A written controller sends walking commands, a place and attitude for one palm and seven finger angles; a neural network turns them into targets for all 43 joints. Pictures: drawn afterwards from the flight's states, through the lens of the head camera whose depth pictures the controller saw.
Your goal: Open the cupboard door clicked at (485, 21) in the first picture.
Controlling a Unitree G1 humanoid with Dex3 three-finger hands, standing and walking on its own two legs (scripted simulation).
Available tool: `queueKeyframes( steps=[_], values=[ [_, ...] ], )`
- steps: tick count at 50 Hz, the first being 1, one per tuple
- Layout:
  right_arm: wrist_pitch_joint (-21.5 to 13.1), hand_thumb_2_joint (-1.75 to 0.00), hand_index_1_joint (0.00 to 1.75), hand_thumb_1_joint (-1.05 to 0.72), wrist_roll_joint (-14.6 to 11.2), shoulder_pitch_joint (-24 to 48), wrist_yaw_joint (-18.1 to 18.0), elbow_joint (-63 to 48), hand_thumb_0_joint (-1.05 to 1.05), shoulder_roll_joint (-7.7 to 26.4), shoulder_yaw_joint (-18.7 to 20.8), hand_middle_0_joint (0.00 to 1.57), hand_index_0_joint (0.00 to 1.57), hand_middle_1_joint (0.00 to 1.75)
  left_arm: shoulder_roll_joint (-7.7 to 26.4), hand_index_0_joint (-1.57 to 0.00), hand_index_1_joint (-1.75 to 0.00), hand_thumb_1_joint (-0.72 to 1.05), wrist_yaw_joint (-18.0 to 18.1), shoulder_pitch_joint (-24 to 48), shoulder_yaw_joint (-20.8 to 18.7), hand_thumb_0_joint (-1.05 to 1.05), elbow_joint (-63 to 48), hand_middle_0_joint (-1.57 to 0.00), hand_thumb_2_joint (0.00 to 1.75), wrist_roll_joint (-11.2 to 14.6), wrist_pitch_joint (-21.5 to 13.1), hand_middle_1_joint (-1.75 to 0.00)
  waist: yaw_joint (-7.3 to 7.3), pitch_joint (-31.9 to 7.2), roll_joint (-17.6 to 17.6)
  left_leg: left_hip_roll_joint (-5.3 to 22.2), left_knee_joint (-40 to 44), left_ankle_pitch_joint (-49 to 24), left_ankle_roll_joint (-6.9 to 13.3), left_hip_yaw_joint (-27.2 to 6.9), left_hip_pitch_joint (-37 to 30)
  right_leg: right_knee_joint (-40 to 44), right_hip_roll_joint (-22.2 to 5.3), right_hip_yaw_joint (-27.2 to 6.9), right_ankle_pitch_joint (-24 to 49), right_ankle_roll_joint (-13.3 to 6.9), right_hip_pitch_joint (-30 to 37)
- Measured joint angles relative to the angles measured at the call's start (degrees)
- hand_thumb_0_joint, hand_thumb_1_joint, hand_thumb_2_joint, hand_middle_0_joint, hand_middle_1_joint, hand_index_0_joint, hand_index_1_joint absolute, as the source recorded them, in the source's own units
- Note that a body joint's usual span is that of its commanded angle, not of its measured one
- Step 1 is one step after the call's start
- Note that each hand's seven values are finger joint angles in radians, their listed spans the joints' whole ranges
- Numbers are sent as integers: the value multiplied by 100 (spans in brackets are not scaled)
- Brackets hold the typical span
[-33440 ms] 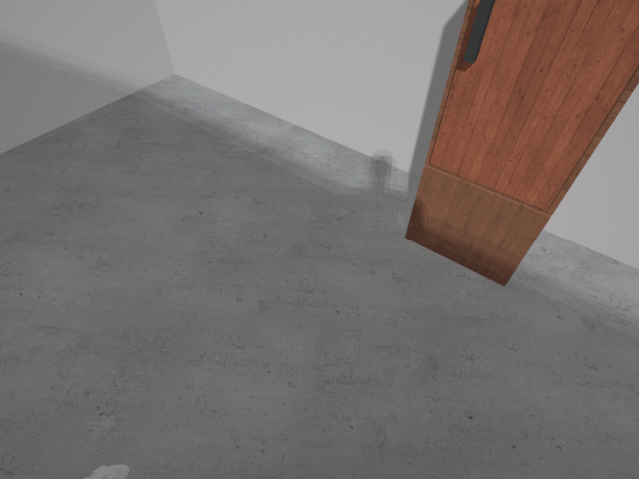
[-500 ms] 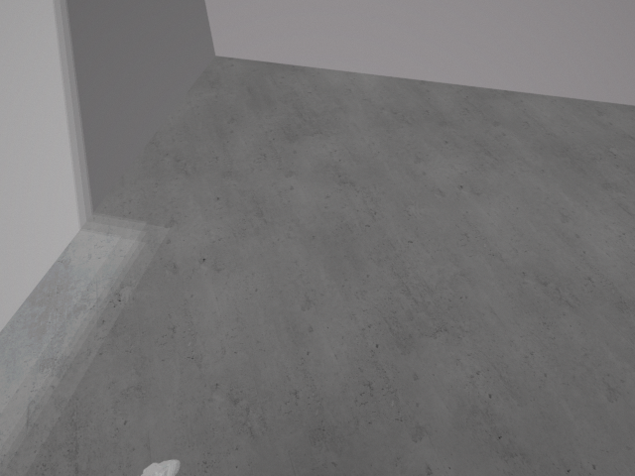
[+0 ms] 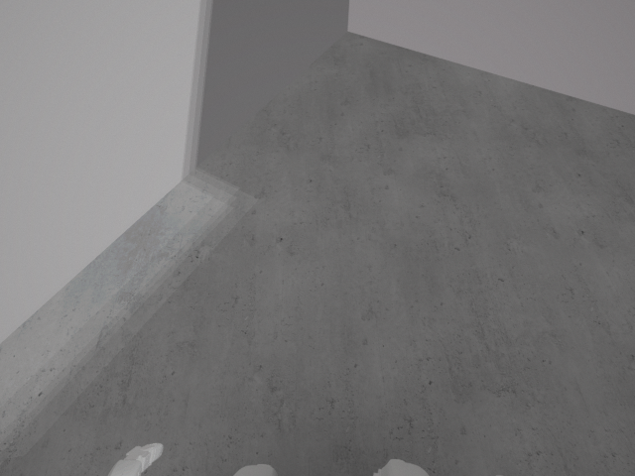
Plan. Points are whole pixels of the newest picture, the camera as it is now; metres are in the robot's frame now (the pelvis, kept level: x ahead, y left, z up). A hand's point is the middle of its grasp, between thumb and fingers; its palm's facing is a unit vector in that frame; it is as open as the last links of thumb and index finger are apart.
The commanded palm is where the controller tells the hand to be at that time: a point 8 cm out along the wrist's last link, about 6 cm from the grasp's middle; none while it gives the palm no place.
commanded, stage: turn to face it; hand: left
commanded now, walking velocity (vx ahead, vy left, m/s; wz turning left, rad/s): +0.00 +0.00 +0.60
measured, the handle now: out of the picture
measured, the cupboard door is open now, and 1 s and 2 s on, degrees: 43 43 43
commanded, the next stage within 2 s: none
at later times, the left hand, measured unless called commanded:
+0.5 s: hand out of the picture +0.03 +0.18 -0.17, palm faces +0.36 -0.90 -0.25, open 7.3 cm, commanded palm none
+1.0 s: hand out of the picture -0.01 +0.12 -0.18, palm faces +0.62 -0.76 -0.20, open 7.3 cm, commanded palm none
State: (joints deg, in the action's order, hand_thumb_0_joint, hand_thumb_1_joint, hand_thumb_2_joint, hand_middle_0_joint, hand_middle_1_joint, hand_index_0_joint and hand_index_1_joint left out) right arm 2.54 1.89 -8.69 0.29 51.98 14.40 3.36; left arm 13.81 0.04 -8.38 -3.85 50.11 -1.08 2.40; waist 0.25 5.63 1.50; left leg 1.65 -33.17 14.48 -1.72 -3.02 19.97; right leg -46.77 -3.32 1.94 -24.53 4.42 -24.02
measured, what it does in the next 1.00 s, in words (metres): steps on the spot, turning left: right foot, then left foot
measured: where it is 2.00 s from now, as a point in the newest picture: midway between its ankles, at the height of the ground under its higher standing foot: outside the picture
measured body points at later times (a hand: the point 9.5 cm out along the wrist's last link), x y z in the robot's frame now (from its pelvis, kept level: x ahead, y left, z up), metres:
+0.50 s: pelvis +0.04 -0.04 +0.00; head +0.09 -0.01 +0.44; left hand +0.01 +0.23 -0.15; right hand +0.22 -0.24 -0.13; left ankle +0.01 +0.08 -0.73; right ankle +0.05 -0.17 -0.67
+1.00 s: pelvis +0.06 -0.07 -0.01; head +0.09 -0.02 +0.44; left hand -0.04 +0.16 -0.16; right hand +0.30 -0.21 -0.14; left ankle -0.01 +0.02 -0.73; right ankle +0.12 -0.18 -0.72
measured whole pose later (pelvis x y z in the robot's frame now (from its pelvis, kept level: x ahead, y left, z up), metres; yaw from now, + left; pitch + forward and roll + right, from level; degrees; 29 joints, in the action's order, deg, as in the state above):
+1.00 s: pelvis +0.06 -0.07 -0.01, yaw +39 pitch +1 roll +1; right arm 2.6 1.1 -7.4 1.7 51.1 13.2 3.6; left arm 11.8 0.2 -12.7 -2.8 51.6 -1.0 1.6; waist 0.3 5.8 -2.8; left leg 0.7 -34.0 14.2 0.3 4.0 17.7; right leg -43.4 -9.6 11.0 -25.2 3.2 -18.9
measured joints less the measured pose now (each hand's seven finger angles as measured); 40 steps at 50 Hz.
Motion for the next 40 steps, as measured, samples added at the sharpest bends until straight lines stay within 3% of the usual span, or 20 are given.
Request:
queueKeyframes(
  steps=[2, 5, 8, 10, 15, 17, 18, 20, 23, 26, 29, 32, 33, 35, 37, 40],
  values=[
    [72, -90, 30, -91, -33, -57, 27, -27, 0, -26, 32, 20, 20, 30, 32, -20, -30, 91, -10, -84, 23, 0, -129, -20, 90, -21, -97, -30, 0, -100, -30, -70, -254, 161, -60, -131, 138, 1026, -11, 15, 432, -89, 348],
    [168, -90, 30, -91, -62, 16, 56, -9, 1, 40, 129, 20, 20, 30, -92, -20, -30, 91, 52, -115, 72, 0, -133, -20, 90, -68, -164, -30, -2, -30, 32, -195, -1880, 1288, -36, -95, 647, 842, -106, 210, 608, -387, 365],
    [213, -90, 30, -91, -61, 116, 87, 22, 1, 53, 158, 20, 20, 30, -237, -20, -30, 91, 100, -245, 123, 0, -75, -20, 90, -69, -148, -30, 31, 4, 7, -148, -3062, 1315, -103, 218, 926, 1100, -210, 416, 587, -438, 621],
    [208, -90, 30, -91, -81, 170, 109, 11, 1, -5, 136, 20, 20, 30, -289, -20, -30, 91, 108, -323, 145, 0, -17, -20, 90, -74, -156, -30, 46, 20, -110, -100, -2886, 1307, -156, 430, 828, 1343, -293, 535, 664, -439, 784],
    [133, -90, 30, -91, -122, 293, 146, -45, 1, -131, 33, 20, 20, 30, -329, -20, -30, 91, 70, -445, 166, 0, 100, -20, 90, -76, -219, -30, -37, 82, -366, -98, -1174, 1162, -145, 802, 206, 1480, -488, 889, 623, -412, 968],
    [81, -90, 30, -91, -117, 326, 152, -97, 1, -149, -6, 20, 20, 30, -300, -20, -30, 91, 50, -506, 138, 0, 143, -20, 90, -44, -214, -30, -55, 84, -417, -132, -319, 621, -75, 899, -132, 1232, -566, 1045, 449, -361, 931],
    [37, -90, 30, -91, -101, 306, 161, -156, 1, -112, -23, 20, 20, 30, -296, -20, -30, 91, 35, -568, 122, 0, 144, -20, 90, -18, -191, -30, -53, 30, -346, -77, 87, 118, 87, 862, -295, 941, -558, 1135, 329, -317, 814],
    [-41, -90, 30, -91, -73, 333, 126, -185, 1, -170, -18, 20, 20, 30, -174, -20, -30, 91, 35, -500, 89, 0, 197, -20, 90, 6, -56, -30, -47, 70, -442, -141, -138, 186, 313, 754, -160, -165, -548, 816, -388, -112, 395],
    [-95, -90, 30, -91, -49, 234, 35, -183, 0, -238, -56, 20, 20, 30, -43, -20, -30, 91, 70, -309, 15, 1, 278, -20, 90, 0, 111, -30, -68, 81, -452, -164, -163, 296, 251, 524, -146, -1402, -311, 309, -518, 25, -147],
    [-75, -90, 30, -91, -32, 108, -20, -111, 0, -232, -61, 20, 20, 30, -2, -20, -30, 91, 43, -170, -23, 1, 213, -20, 90, 10, 124, -30, -78, 53, -323, -151, 84, 132, 152, 283, -238, -1402, -176, 88, -268, 58, -309],
    [-21, -90, 30, -91, -9, -5, -17, -36, 0, -193, -40, 20, 20, 30, 2, -20, -30, 91, 24, -86, -25, 1, 98, -20, 90, 21, 82, -30, -38, -1, -154, -120, 183, 54, 66, 41, -258, -565, -69, 10, -188, 27, -116],
    [72, -90, 30, -90, -27, -117, 4, -1, 0, -148, 7, 20, 20, 30, 25, -20, -30, 91, 13, -95, -8, 1, -50, -20, 90, 19, -33, -30, 4, -91, -46, -138, -38, 145, -71, -196, -112, 849, 23, 33, 295, -42, 410],
    [103, -90, 30, -90, -50, -146, 16, -4, 1, -148, 32, 20, 20, 30, 59, -20, -30, 91, 25, -126, -7, 1, -107, -20, 90, -11, -102, -30, -12, -135, -116, -211, -330, 462, -67, -182, 42, 1173, -42, -6, 629, -162, 478],
    [176, -90, 30, -91, -65, -111, 42, 36, 1, -42, 110, 20, 20, 30, -35, -20, -30, 91, 67, -80, 31, 0, -102, -20, 90, -40, -142, -30, 31, -38, 7, -236, -1505, 1206, -34, -156, 425, 955, -79, 183, 665, -359, 467],
    [231, -90, 30, -91, -58, -73, 69, 93, 1, 34, 160, 20, 20, 30, -138, -20, -30, 91, 101, -119, 73, 0, -102, -20, 90, -48, -137, -30, 64, 10, 51, -212, -2639, 1316, -49, 30, 747, 1027, -145, 352, 596, -433, 602],
    [257, -90, 30, -91, -72, -22, 109, 118, 1, 24, 170, 20, 20, 30, -233, -20, -30, 91, 122, -212, 118, 0, -50, -20, 90, -63, -132, -30, 100, 25, -74, -116, -2951, 1271, -135, 361, 798, 1358, -274, 527, 695, -429, 817]
  ],
)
